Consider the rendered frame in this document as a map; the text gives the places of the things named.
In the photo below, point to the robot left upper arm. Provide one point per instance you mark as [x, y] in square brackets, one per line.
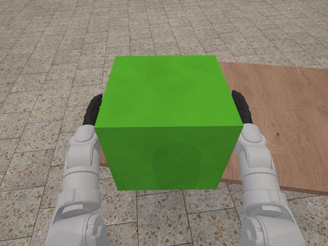
[83, 230]

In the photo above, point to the robot right upper arm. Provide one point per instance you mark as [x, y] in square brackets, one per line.
[267, 231]

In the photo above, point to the robot left forearm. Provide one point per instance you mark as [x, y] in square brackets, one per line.
[80, 193]

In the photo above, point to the carton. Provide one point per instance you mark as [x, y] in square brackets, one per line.
[167, 122]

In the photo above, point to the right robot hand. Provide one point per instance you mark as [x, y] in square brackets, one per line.
[242, 107]

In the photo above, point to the robot right forearm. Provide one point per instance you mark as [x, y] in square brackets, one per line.
[261, 192]

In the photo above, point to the table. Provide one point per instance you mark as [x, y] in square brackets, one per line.
[290, 107]

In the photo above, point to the left robot hand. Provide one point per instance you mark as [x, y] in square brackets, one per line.
[92, 110]

